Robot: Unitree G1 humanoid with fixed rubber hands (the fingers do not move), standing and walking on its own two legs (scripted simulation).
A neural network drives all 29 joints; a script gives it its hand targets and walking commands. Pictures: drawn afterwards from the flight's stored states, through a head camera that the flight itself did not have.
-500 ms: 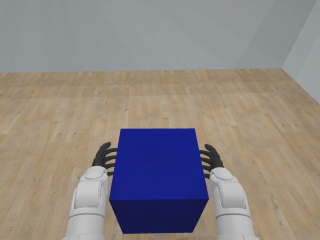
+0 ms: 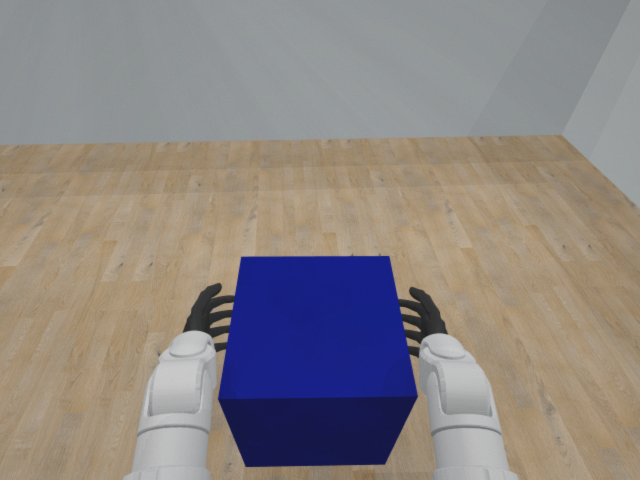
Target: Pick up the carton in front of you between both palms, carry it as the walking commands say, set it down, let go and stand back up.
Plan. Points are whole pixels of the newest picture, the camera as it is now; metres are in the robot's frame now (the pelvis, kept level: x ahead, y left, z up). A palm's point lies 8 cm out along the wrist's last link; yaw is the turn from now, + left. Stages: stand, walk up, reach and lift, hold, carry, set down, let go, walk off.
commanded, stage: carry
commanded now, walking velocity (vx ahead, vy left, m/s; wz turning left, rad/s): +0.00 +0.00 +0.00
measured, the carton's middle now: (315, 364) +0.31 +0.00 -0.05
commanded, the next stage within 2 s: hold in 0.18 s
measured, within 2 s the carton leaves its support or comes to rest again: neither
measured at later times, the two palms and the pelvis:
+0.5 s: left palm (187, 364) +0.26 +0.15 +0.05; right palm (434, 367) +0.26 -0.14 +0.04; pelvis -0.03 +0.00 +0.01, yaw +1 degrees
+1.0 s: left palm (180, 367) +0.25 +0.16 +0.06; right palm (429, 349) +0.27 -0.14 +0.06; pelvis -0.03 -0.02 +0.00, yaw +5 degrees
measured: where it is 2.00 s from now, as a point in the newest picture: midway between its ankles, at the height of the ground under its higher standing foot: outside the picture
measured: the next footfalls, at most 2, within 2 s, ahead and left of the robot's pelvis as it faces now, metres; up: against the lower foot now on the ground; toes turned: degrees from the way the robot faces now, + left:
none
